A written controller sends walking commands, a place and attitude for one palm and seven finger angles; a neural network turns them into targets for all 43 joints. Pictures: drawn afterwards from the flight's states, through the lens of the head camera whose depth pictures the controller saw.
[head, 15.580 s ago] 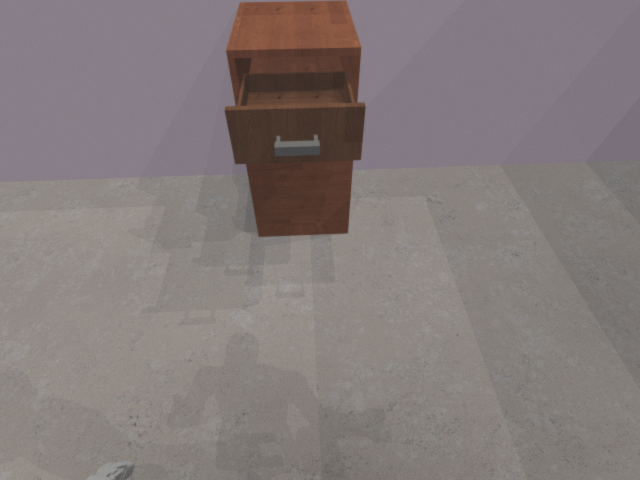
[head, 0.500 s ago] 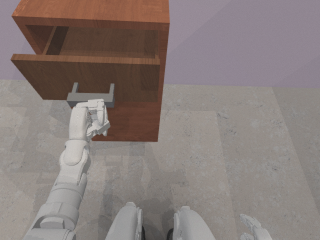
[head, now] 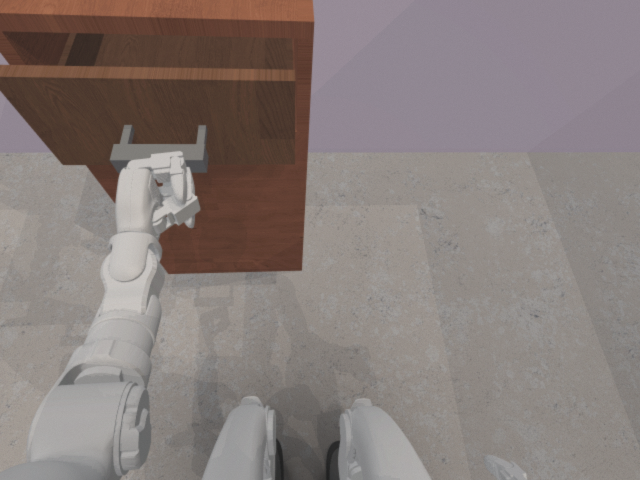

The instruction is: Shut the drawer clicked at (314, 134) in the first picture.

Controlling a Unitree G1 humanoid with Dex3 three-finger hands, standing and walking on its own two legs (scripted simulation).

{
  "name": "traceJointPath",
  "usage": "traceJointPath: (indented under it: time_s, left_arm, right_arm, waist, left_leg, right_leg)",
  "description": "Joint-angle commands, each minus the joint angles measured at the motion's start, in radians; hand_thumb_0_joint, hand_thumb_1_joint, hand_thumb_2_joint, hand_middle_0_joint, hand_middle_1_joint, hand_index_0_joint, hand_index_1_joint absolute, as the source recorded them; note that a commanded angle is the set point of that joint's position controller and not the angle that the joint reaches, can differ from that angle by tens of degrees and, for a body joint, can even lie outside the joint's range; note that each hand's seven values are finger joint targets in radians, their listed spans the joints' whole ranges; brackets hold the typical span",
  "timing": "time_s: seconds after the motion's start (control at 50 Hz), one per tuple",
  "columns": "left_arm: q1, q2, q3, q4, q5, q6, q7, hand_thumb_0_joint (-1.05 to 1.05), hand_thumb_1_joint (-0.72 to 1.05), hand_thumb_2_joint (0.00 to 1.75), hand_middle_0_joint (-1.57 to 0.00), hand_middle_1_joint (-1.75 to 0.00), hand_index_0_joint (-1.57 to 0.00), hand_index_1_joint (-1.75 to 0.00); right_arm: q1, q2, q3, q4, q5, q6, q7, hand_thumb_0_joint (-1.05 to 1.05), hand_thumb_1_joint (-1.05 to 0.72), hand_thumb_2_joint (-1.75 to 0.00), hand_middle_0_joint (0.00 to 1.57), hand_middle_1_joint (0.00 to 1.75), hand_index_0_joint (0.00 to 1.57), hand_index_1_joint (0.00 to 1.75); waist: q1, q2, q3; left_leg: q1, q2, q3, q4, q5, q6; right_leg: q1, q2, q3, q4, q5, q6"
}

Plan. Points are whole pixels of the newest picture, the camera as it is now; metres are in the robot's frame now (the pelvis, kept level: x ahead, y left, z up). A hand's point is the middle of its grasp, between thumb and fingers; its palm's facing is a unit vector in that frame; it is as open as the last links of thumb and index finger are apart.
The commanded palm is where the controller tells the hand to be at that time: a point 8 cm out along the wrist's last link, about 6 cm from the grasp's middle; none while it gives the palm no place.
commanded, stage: push the drawer shut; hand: left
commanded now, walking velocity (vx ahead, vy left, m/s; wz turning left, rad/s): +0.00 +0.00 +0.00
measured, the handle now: (163, 145) +0.53 +0.19 +0.04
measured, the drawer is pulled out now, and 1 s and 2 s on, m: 0.07 0.00 0.00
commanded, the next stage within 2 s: pull the fist back off the drawer in 0.80 s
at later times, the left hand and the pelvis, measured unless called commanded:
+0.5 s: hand (195, 157) +0.52 +0.15 +0.03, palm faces +0.03 -1.00 -0.05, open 3.3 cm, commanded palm +0.51 +0.19 +0.04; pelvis +0.00 +0.00 -0.01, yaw -1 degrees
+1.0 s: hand (188, 149) +0.53 +0.16 +0.03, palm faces +0.04 -1.00 -0.06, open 3.1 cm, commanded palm +0.55 +0.18 +0.04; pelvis -0.01 +0.01 -0.02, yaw -1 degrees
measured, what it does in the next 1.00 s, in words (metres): stands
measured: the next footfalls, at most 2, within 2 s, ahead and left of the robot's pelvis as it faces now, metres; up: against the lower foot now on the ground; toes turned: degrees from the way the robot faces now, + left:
none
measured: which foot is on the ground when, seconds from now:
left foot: down 0.00-1.00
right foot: down 0.00-1.00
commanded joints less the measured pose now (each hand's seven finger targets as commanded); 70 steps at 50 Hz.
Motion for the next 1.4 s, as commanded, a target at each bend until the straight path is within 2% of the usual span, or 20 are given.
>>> traceJointPath:
  time_s: [0.0, 0.06, 0.12, 0.2, 0.22, 0.24, 0.3, 0.46, 0.5, 0.54, 0.62, 0.68, 0.74, 0.88, 1.02, 1.1, 1.14, 1.18, 1.32, 1.38]
  left_arm:
    - [-0.586, 0.201, 0.047, -0.198, -0.013, -0.077, 0.021, 0.00, 0.90, 0.90, -1.40, -1.60, -1.40, -1.60]
    - [-0.632, 0.239, 0.073, -0.171, -0.005, -0.081, 0.024, 0.00, 0.90, 0.90, -1.40, -1.60, -1.40, -1.60]
    - [-0.663, 0.227, 0.062, -0.140, 0.004, -0.081, 0.020, 0.00, 0.90, 0.90, -1.40, -1.60, -1.40, -1.60]
    - [-0.712, 0.311, 0.118, -0.115, 0.011, -0.078, 0.023, 0.00, 0.90, 0.90, -1.40, -1.60, -1.40, -1.60]
    - [-0.722, 0.279, 0.093, -0.112, 0.016, -0.077, 0.018, 0.00, 0.90, 0.90, -1.40, -1.60, -1.40, -1.60]
    - [-0.718, 0.316, 0.124, -0.097, 0.017, -0.076, 0.019, 0.00, 0.90, 0.90, -1.40, -1.60, -1.40, -1.60]
    - [-0.750, 0.300, 0.110, -0.105, 0.020, -0.077, 0.015, 0.00, 0.90, 0.90, -1.40, -1.60, -1.40, -1.60]
    - [-0.808, 0.391, 0.164, -0.022, 0.043, -0.049, 0.016, 0.00, 0.90, 0.90, -1.40, -1.60, -1.40, -1.60]
    - [-0.850, 0.375, 0.150, -0.042, 0.041, -0.053, 0.016, 0.00, 0.90, 0.90, -1.40, -1.60, -1.40, -1.60]
    - [-0.854, 0.414, 0.176, -0.032, 0.046, -0.050, 0.013, 0.00, 0.90, 0.90, -1.40, -1.60, -1.40, -1.60]
    - [-0.911, 0.362, 0.131, 0.000, 0.056, -0.038, 0.017, 0.00, 0.90, 0.90, -1.40, -1.60, -1.40, -1.60]
    - [-0.972, 0.411, 0.153, -0.002, 0.064, -0.032, 0.033, 0.00, 0.90, 0.90, -1.40, -1.60, -1.40, -1.60]
    - [-1.037, 0.364, 0.105, -0.019, 0.072, -0.038, 0.042, 0.00, 0.90, 0.90, -1.40, -1.60, -1.40, -1.60]
    - [-1.121, 0.360, 0.059, 0.008, 0.087, -0.021, 0.066, 0.00, 0.90, 0.90, -1.40, -1.60, -1.40, -1.60]
    - [-1.081, 0.347, 0.061, 0.063, 0.092, 0.001, 0.068, 0.00, 0.90, 0.90, -1.40, -1.60, -1.40, -1.60]
    - [-1.072, 0.347, 0.070, 0.010, 0.089, -0.010, 0.066, 0.00, 0.90, 0.90, -1.40, -1.60, -1.40, -1.60]
    - [-1.029, 0.358, 0.088, 0.028, 0.084, -0.008, 0.062, 0.00, 0.90, 0.90, -1.40, -1.60, -1.40, -1.60]
    - [-0.994, 0.314, 0.064, 0.039, 0.076, -0.001, 0.061, 0.00, 0.90, 0.90, -1.40, -1.60, -1.40, -1.60]
    - [-0.854, 0.329, 0.109, 0.010, 0.067, -0.012, 0.058, 0.00, 0.90, 0.90, -1.40, -1.60, -1.40, -1.60]
    - [-0.760, 0.357, 0.147, -0.023, 0.054, -0.016, 0.050, 0.00, 0.90, 0.90, -1.40, -1.60, -1.40, -1.60]
  right_arm:
    - [0.128, -0.164, -0.056, -0.069, -0.004, -0.022, -0.007, 0.00, -0.90, -0.90, 0.20, 0.30, 0.20, 0.30]
    - [0.140, -0.172, -0.055, -0.062, -0.008, -0.017, -0.004, 0.00, -0.90, -0.90, 0.20, 0.30, 0.20, 0.30]
    - [0.155, -0.172, -0.054, -0.062, -0.011, -0.011, 0.002, 0.00, -0.90, -0.90, 0.20, 0.30, 0.20, 0.30]
    - [0.172, -0.180, -0.051, -0.058, -0.015, -0.003, 0.002, 0.00, -0.90, -0.90, 0.20, 0.30, 0.20, 0.30]
    - [0.173, -0.177, -0.050, -0.062, -0.016, -0.001, 0.004, 0.00, -0.90, -0.90, 0.20, 0.30, 0.20, 0.30]
    - [0.179, -0.182, -0.052, -0.058, -0.015, 0.001, 0.004, 0.00, -0.90, -0.90, 0.20, 0.30, 0.20, 0.30]
    - [0.195, -0.182, -0.052, -0.060, -0.021, 0.007, 0.010, 0.00, -0.90, -0.90, 0.20, 0.30, 0.20, 0.30]
    - [0.228, -0.196, -0.044, -0.051, -0.024, 0.030, 0.012, 0.00, -0.90, -0.90, 0.20, 0.30, 0.20, 0.30]
    - [0.235, -0.194, -0.043, -0.053, -0.028, 0.029, 0.015, 0.00, -0.90, -0.90, 0.20, 0.30, 0.20, 0.30]
    - [0.242, -0.200, -0.043, -0.047, -0.030, 0.033, 0.015, 0.00, -0.90, -0.90, 0.20, 0.30, 0.20, 0.30]
    - [0.255, -0.201, -0.043, -0.036, -0.033, 0.037, 0.021, 0.00, -0.90, -0.90, 0.20, 0.30, 0.20, 0.30]
    - [0.268, -0.209, -0.039, -0.030, -0.035, 0.037, 0.015, 0.00, -0.90, -0.90, 0.20, 0.30, 0.20, 0.30]
    - [0.270, -0.211, -0.040, -0.022, -0.039, 0.030, 0.015, 0.00, -0.90, -0.90, 0.20, 0.30, 0.20, 0.30]
    - [0.264, -0.224, -0.030, -0.006, -0.039, 0.010, 0.004, 0.00, -0.90, -0.90, 0.20, 0.30, 0.20, 0.30]
    - [0.267, -0.229, -0.026, -0.012, -0.042, 0.000, 0.012, 0.00, -0.90, -0.90, 0.20, 0.30, 0.20, 0.30]
    - [0.265, -0.228, -0.032, -0.019, -0.047, -0.003, 0.021, 0.00, -0.90, -0.90, 0.20, 0.30, 0.20, 0.30]
    - [0.260, -0.229, -0.032, -0.019, -0.045, 0.002, 0.025, 0.00, -0.90, -0.90, 0.20, 0.30, 0.20, 0.30]
    - [0.255, -0.223, -0.032, -0.027, -0.041, 0.004, 0.030, 0.00, -0.90, -0.90, 0.20, 0.30, 0.20, 0.30]
    - [0.252, -0.213, -0.037, -0.047, -0.035, 0.020, 0.037, 0.00, -0.90, -0.90, 0.20, 0.30, 0.20, 0.30]
    - [0.246, -0.201, -0.039, -0.064, -0.029, 0.032, 0.037, 0.00, -0.90, -0.90, 0.20, 0.30, 0.20, 0.30]
  waist:
    - [-0.071, 0.063, -0.463]
    - [-0.078, 0.057, -0.467]
    - [-0.090, 0.071, -0.478]
    - [-0.094, 0.079, -0.483]
    - [-0.098, 0.096, -0.502]
    - [-0.095, 0.081, -0.505]
    - [-0.101, 0.127, -0.530]
    - [-0.124, 0.112, -0.496]
    - [-0.130, 0.148, -0.515]
    - [-0.128, 0.160, -0.534]
    - [-0.165, 0.164, -0.512]
    - [-0.176, 0.154, -0.501]
    - [-0.196, 0.209, -0.527]
    - [-0.235, 0.239, -0.493]
    - [-0.216, 0.229, -0.488]
    - [-0.194, 0.278, -0.536]
    - [-0.181, 0.244, -0.517]
    - [-0.184, 0.209, -0.478]
    - [-0.138, 0.157, -0.512]
    - [-0.108, 0.122, -0.519]
  left_leg:
    - [0.353, 0.005, -0.093, -0.144, 0.151, -0.011]
    - [0.345, 0.006, -0.095, -0.137, 0.146, -0.010]
    - [0.353, 0.006, -0.096, -0.131, 0.163, -0.008]
    - [0.322, 0.008, -0.093, -0.121, 0.157, -0.005]
    - [0.330, 0.005, -0.093, -0.119, 0.165, -0.006]
    - [0.329, 0.009, -0.096, -0.115, 0.169, -0.006]
    - [0.382, 0.012, -0.110, -0.119, 0.222, -0.008]
    - [0.323, 0.018, -0.109, -0.100, 0.205, -0.004]
    - [0.357, 0.018, -0.118, -0.101, 0.227, -0.005]
    - [0.366, 0.023, -0.120, -0.092, 0.250, -0.009]
    - [0.393, 0.030, -0.144, -0.091, 0.240, -0.009]
    - [0.365, 0.029, -0.149, -0.091, 0.198, -0.006]
    - [0.425, 0.034, -0.178, -0.094, 0.184, -0.013]
    - [0.432, 0.040, -0.222, -0.126, 0.035, -0.016]
    - [0.416, 0.041, -0.245, -0.139, -0.009, -0.018]
    - [0.467, 0.042, -0.251, -0.143, 0.033, -0.024]
    - [0.441, 0.043, -0.248, -0.144, 0.017, -0.025]
    - [0.403, 0.039, -0.233, -0.150, -0.006, -0.019]
    - [0.371, 0.031, -0.179, -0.135, 0.089, -0.013]
    - [0.333, 0.024, -0.129, -0.126, 0.157, -0.009]
  right_leg:
    - [0.146, -0.001, 0.119, -0.199, 0.132, 0.034]
    - [0.140, 0.001, 0.119, -0.197, 0.128, 0.034]
    - [0.130, 0.005, 0.116, -0.193, 0.142, 0.033]
    - [0.140, 0.007, 0.124, -0.192, 0.134, 0.033]
    - [0.141, 0.008, 0.124, -0.192, 0.142, 0.034]
    - [0.138, 0.008, 0.122, -0.190, 0.143, 0.033]
    - [0.113, 0.013, 0.108, -0.174, 0.177, 0.030]
    - [0.102, 0.019, 0.110, -0.179, 0.164, 0.032]
    - [0.082, 0.021, 0.102, -0.170, 0.175, 0.030]
    - [0.078, 0.020, 0.100, -0.165, 0.189, 0.030]
    - [0.008, 0.023, 0.086, -0.162, 0.174, 0.033]
    - [0.002, 0.023, 0.086, -0.161, 0.144, 0.034]
    - [-0.072, 0.021, 0.076, -0.148, 0.135, 0.032]
    - [-0.158, 0.015, 0.069, -0.148, 0.069, 0.030]
    - [-0.157, 0.010, 0.064, -0.142, 0.052, 0.027]
    - [-0.151, 0.008, 0.061, -0.134, 0.075, 0.022]
    - [-0.135, 0.009, 0.062, -0.137, 0.068, 0.022]
    - [-0.112, 0.011, 0.068, -0.153, 0.053, 0.025]
    - [-0.015, 0.014, 0.077, -0.160, 0.085, 0.025]
    - [0.093, 0.018, 0.094, -0.182, 0.121, 0.027]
